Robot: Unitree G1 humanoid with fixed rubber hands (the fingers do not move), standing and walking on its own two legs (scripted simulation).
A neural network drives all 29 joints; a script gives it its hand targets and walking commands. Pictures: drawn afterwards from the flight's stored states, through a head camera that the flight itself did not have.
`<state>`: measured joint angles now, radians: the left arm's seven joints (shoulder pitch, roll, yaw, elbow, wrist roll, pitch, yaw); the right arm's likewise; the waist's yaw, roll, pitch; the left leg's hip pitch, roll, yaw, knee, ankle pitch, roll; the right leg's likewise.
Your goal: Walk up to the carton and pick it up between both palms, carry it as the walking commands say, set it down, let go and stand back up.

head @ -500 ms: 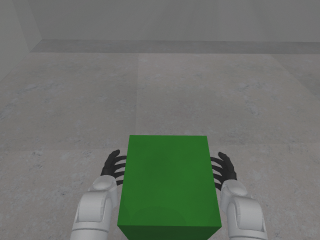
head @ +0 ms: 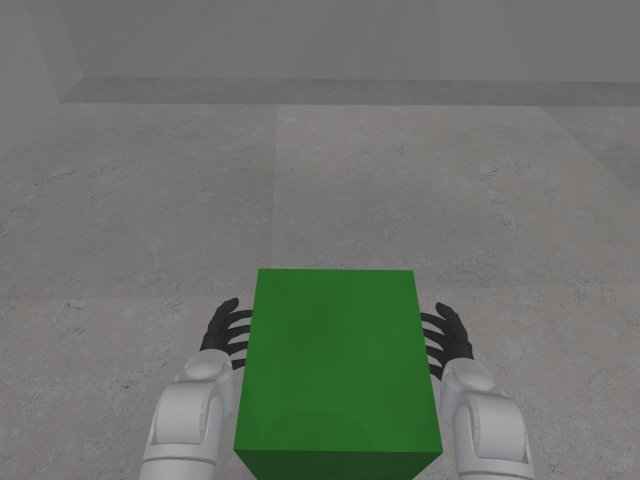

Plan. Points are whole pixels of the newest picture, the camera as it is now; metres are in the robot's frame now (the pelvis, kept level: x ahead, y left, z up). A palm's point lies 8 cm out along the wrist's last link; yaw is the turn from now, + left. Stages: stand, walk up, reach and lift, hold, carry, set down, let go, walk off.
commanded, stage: carry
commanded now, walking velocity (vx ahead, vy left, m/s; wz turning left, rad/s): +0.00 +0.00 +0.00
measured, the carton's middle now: (333, 384) +0.28 -0.01 -0.03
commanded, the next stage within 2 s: none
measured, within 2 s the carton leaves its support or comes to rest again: neither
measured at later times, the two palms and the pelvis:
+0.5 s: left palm (172, 352) +0.24 +0.17 +0.09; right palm (437, 344) +0.26 -0.12 +0.10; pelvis +0.00 +0.01 +0.00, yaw +2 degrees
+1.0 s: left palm (76, 461) +0.14 +0.24 +0.07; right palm (370, 392) +0.22 -0.04 +0.07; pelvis -0.07 +0.03 -0.01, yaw +14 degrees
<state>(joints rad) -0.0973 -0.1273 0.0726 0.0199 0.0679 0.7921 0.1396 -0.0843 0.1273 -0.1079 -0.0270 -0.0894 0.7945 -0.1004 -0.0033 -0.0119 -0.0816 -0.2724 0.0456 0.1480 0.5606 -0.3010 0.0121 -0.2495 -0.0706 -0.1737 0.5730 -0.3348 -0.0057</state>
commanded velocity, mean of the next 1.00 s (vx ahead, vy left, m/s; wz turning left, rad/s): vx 0.00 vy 0.15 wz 0.44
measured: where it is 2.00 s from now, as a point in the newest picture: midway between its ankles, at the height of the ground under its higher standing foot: outside the picture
